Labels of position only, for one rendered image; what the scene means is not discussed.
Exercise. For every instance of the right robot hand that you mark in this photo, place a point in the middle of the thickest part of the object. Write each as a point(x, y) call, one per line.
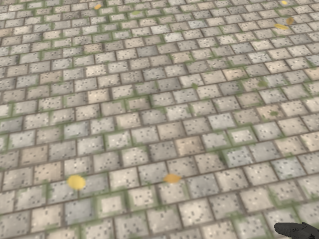
point(297, 230)

